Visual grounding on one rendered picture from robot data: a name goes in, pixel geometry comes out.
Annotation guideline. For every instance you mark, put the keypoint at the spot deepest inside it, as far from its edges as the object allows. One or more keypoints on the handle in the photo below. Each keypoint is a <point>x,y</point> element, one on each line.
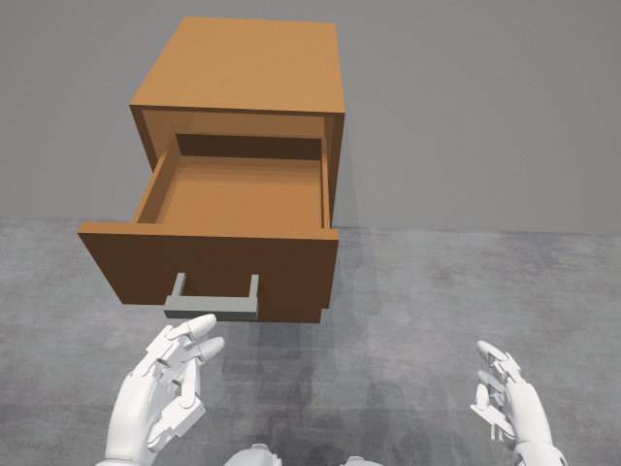
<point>239,308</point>

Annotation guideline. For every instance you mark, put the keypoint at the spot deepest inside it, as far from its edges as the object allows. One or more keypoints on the left robot hand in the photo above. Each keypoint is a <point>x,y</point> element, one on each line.
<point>134,433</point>

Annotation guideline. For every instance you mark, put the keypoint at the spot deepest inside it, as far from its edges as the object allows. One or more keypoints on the right robot forearm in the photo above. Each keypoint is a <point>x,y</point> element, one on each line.
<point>537,454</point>

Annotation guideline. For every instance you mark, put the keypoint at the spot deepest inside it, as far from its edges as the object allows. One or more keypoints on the right robot hand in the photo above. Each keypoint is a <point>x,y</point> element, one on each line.
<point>517,416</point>

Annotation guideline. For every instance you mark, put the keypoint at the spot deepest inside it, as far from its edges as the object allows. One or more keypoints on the drawer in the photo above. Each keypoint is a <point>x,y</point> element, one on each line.
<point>221,207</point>

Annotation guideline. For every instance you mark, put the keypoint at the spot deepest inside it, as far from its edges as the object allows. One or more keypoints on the cabinet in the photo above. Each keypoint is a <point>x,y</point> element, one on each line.
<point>252,76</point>

